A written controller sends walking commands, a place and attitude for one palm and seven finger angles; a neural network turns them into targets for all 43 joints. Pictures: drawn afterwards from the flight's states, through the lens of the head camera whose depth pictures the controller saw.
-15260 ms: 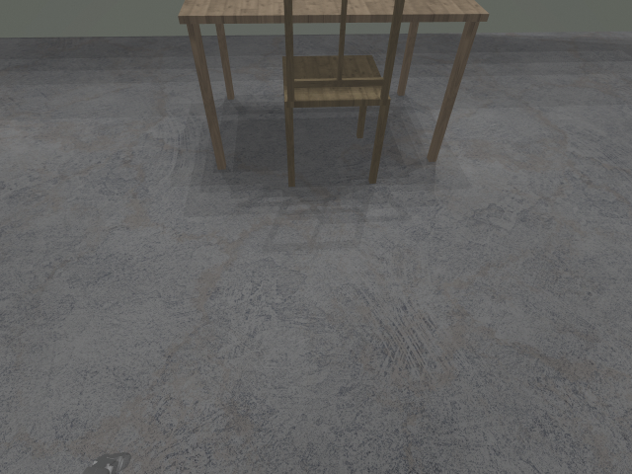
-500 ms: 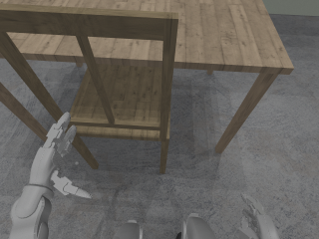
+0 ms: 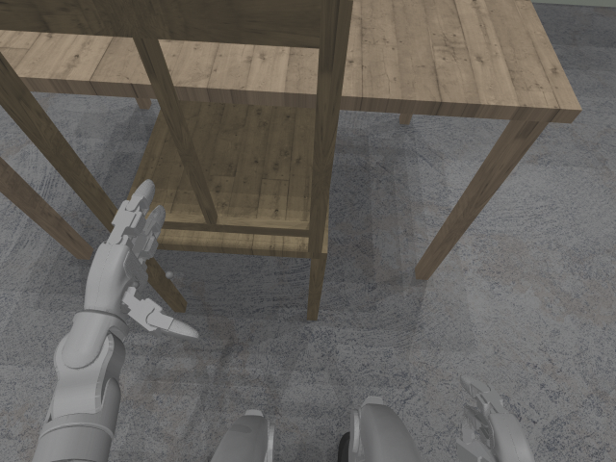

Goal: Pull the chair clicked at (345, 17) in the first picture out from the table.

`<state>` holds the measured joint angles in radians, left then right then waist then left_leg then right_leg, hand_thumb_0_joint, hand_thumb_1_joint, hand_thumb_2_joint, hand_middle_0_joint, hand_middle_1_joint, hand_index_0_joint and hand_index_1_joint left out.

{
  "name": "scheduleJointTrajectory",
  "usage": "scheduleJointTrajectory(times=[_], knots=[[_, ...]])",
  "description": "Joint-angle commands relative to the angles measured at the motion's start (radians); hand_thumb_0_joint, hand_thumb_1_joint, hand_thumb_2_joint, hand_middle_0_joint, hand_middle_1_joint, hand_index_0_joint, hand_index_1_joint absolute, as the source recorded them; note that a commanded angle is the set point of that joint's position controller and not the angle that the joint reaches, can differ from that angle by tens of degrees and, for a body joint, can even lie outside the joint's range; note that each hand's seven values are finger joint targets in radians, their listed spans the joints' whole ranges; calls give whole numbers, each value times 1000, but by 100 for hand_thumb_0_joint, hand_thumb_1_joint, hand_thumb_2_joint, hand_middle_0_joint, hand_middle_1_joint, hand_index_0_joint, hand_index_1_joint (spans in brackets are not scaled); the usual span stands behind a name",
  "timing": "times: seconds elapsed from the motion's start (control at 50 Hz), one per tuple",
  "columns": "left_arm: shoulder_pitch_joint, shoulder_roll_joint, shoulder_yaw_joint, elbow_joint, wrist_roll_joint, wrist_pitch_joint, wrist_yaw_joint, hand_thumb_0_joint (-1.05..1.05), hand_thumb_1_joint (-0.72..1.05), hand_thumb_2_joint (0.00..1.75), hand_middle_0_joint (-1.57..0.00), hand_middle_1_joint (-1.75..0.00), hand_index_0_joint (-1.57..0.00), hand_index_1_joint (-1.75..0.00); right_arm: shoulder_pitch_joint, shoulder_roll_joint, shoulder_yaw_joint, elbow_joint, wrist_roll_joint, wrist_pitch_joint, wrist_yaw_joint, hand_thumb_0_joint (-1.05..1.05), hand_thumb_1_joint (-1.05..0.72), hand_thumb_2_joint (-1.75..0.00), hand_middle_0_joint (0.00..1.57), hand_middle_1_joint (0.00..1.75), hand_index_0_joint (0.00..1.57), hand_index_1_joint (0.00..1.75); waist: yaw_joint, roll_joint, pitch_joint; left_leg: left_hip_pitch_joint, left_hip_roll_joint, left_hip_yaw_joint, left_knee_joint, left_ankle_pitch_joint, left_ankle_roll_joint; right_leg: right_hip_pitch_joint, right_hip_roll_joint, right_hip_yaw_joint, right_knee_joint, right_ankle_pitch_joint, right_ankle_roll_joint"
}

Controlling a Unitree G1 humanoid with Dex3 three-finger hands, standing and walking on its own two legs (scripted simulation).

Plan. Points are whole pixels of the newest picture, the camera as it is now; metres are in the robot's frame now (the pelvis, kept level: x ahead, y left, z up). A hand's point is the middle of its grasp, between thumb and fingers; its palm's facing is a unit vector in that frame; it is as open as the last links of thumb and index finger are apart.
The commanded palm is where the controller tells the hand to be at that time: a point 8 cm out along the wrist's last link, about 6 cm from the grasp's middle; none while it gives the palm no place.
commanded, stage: aim the fingers beside a spindle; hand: left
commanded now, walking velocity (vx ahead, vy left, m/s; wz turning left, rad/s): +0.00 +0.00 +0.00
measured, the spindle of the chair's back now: (187, 153) +0.52 +0.19 +0.05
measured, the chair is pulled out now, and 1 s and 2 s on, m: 0.00 0.00 0.00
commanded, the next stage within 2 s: push the fingers through the gap in 1.12 s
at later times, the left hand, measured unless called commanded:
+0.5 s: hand (187, 250) +0.38 +0.17 +0.01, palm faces -0.06 -1.00 -0.05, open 16.9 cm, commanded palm +0.35 +0.23 +0.01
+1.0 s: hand (187, 250) +0.38 +0.17 +0.01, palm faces -0.05 -1.00 -0.05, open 16.9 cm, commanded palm +0.35 +0.23 +0.01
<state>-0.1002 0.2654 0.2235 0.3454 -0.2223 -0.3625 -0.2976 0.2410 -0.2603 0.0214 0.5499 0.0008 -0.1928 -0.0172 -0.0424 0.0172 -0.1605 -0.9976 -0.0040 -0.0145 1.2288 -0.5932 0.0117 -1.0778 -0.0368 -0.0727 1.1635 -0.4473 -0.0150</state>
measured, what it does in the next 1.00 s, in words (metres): stands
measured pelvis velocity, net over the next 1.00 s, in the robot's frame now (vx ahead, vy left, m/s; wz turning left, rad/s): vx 0.00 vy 0.00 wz -0.01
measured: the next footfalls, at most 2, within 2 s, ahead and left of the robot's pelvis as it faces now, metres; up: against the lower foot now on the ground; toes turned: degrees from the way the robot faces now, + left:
none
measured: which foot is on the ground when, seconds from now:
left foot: down 0.00-1.00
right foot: down 0.00-1.00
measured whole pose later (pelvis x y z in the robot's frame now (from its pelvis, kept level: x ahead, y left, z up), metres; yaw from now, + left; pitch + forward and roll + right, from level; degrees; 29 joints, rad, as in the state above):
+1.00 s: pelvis +0.00 +0.00 -0.01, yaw -1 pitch +24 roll -1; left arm -0.30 0.28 0.27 0.56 -0.18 -0.41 -0.26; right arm 0.24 -0.26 0.01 0.56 -0.01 -0.11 0.00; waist -0.07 0.01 -0.16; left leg -1.09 0.00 0.00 1.28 -0.61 0.01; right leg -1.18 -0.03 -0.06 1.22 -0.45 -0.02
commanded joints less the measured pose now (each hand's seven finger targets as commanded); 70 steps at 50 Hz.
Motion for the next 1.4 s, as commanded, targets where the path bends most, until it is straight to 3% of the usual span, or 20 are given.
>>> scheduleJointTrajectory(times=[0.0, 0.04, 0.14, 0.2, 0.32, 0.38, 0.46, 0.5, 0.56, 0.64, 0.72, 0.76, 0.82, 0.88, 0.96, 1.12, 1.18, 1.26, 1.32, 1.38], knots=[[-183, 176, 87, -157, -7, -63, 22, 0, -50, 30, -6, -8, -6, -8, 25, -146, -60, -120, 4, -26, -10, 0, -90, -90, 20, 30, 20, 30, 6, 18, -352, 99, -6, -17, -176, 332, -2, 324, 24, 47, -117, 193, -16], [-213, 188, 94, -144, -3, -67, 18, 0, -50, 30, -6, -8, -6, -8, 28, -149, -59, -119, 4, -18, -11, 0, -90, -90, 20, 30, 20, 30, 4, 11, -357, 90, -5, -18, -170, 336, -2, 323, 26, 47, -108, 201, -19], [-289, 138, 30, -150, -1, -80, 12, 0, -50, 30, -6, -8, -6, -8, 36, -147, -61, -112, 3, -13, -10, 0, -90, -90, 20, 30, 20, 30, -13, 47, -379, 120, -3, -23, -160, 348, -4, 290, 24, 46, -104, 200, -18], [-329, 175, 63, -124, 2, -91, 22, 0, -50, 30, -6, -8, -6, -8, 44, -153, -66, -95, 1, -8, -12, 0, -90, -90, 20, 30, 20, 30, -18, 9, -390, 90, -3, -22, -147, 325, 0, 297, 24, 55, -104, 191, -14], [-391, 201, 89, -27, 20, -99, 36, 0, -50, 30, -6, -8, -6, -8, 48, -154, -61, -87, 0, 6, -12, 0, -90, -90, 20, 30, 20, 30, -18, 13, -369, 41, -7, -17, -134, 294, 3, 272, 25, 59, -88, 167, -18], [-449, 197, 82, -12, 26, -103, 37, 0, -50, 30, -6, -8, -6, -8, 54, -153, -61, -77, -3, 13, -9, 0, -90, -90, 20, 30, 20, 30, -24, 40, -407, 53, -7, -14, -124, 313, 1, 268, 22, 63, -79, 189, -17], [-417, 234, 120, -21, 19, -109, 31, 0, -50, 30, -6, -8, -6, -8, 64, -156, -65, -90, -5, 24, -1, 0, -90, -90, 20, 30, 20, 30, -7, 36, -472, 64, -7, -9, -121, 359, 0, 326, 23, 70, -75, 248, -17], [-396, 248, 139, -7, 15, -105, 31, 0, -50, 30, -6, -8, -6, -8, 64, -155, -64, -95, -3, 33, 1, 0, -90, -90, 20, 30, 20, 30, -2, 1, -465, 32, -9, -5, -125, 342, 3, 360, 24, 77, -81, 250, -16], [-365, 252, 150, 9, 10, -99, 20, 0, -50, 30, -6, -8, -6, -8, 62, -154, -62, -100, 0, 40, 3, 0, -90, -90, 20, 30, 20, 30, 3, 13, -440, 11, -10, 3, -130, 320, 5, 360, 24, 83, -87, 236, -15], [-419, 187, 84, 12, 7, -103, 11, 0, -50, 30, -6, -8, -6, -8, 59, -154, -62, -94, 4, 39, 1, 0, -90, -90, 20, 30, 20, 30, -28, 16, -386, 26, -5, -3, -133, 273, 8, 284, 28, 72, -100, 171, -13], [-480, 182, 56, -24, 12, -126, 10, 0, -50, 30, -6, -8, -6, -8, 68, -159, -66, -85, 2, 29, -4, 0, -90, -90, 20, 30, 20, 30, -38, 29, -415, 56, -4, -16, -126, 293, 7, 269, 27, 67, -88, 176, -16], [-467, 173, 49, -31, 15, -130, 15, 0, -50, 30, -6, -8, -6, -8, 72, -156, -70, -79, -2, 26, -2, 0, -90, -90, 20, 30, 20, 30, -30, 59, -433, 95, -4, -22, -132, 314, 0, 262, 25, 62, -88, 179, -16], [-458, 224, 98, 11, 24, -124, 32, 0, -50, 30, -6, -8, -6, -8, 75, -163, -68, -73, -3, 31, -4, 0, -90, -90, 20, 30, 20, 30, -26, 21, -414, 54, -5, -20, -123, 315, 3, 270, 28, 61, -80, 192, -18], [-400, 225, 120, 28, 30, -115, 42, 0, -50, 30, -6, -8, -6, -8, 66, -155, -64, -85, -4, 41, 4, 0, -90, -90, 20, 30, 20, 30, -2, 27, -416, 51, -8, -13, -133, 330, -1, 294, 25, 62, -76, 211, -19], [-384, 221, 117, -7, 31, -117, 46, 0, -50, 30, -6, -8, -6, -8, 60, -151, -64, -106, -4, 51, 9, 0, -90, -90, 20, 30, 20, 30, 4, 39, -446, 61, -9, -10, -136, 345, -2, 317, 26, 65, -71, 231, -19], [-435, 147, 25, -29, 17, -113, 21, 0, -50, 30, -6, -8, -6, -8, 60, -155, -66, -96, 1, 45, 3, 0, -90, -90, 20, 30, 20, 30, -41, 31, -399, 84, -2, -23, -128, 329, 1, 250, 29, 55, -82, 201, -18], [-400, 190, 80, 3, 19, -115, 26, 0, -50, 30, -6, -8, -6, -8, 59, -157, -67, -90, 1, 46, 0, 0, -90, -90, 20, 30, 20, 30, -21, 0, -389, 44, -6, -19, -130, 298, 0, 279, 26, 63, -87, 185, -17], [-502, 216, 90, -9, 32, -129, 42, 0, -50, 30, -6, -8, -6, -8, 59, -155, -64, -76, -4, 45, -3, 0, -90, -90, 20, 30, 20, 30, -29, 51, -398, 72, -6, -27, -122, 319, -6, 241, 27, 56, -71, 185, -20], [-523, 214, 81, -24, 38, -136, 46, 0, -50, 30, -6, -8, -6, -8, 67, -156, -66, -78, -8, 41, -3, 0, -90, -90, 20, 30, 20, 30, -29, 80, -454, 102, -5, -27, -108, 379, -8, 248, 27, 56, -55, 227, -23], [-540, 183, 55, 28, 41, -125, 44, 0, -50, 30, -6, -8, -6, -8, 70, -155, -64, -67, -8, 45, 0, 0, -90, -90, 20, 30, 20, 30, -40, 53, -440, 95, -4, -29, -111, 364, -9, 241, 25, 54, -63, 217, -17]])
